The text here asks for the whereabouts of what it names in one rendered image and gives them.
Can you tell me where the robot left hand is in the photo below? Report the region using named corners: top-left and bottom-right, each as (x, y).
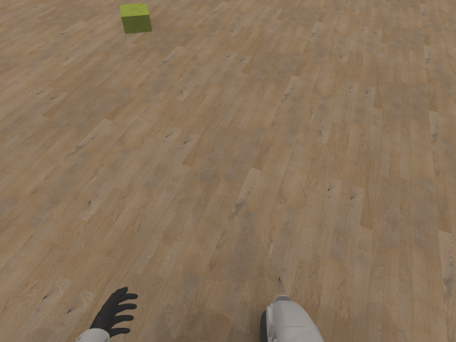
top-left (89, 287), bottom-right (138, 338)

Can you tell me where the carton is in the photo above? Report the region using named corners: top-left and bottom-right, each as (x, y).
top-left (120, 3), bottom-right (152, 34)

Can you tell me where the right robot thigh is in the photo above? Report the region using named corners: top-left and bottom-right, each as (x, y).
top-left (266, 301), bottom-right (324, 342)

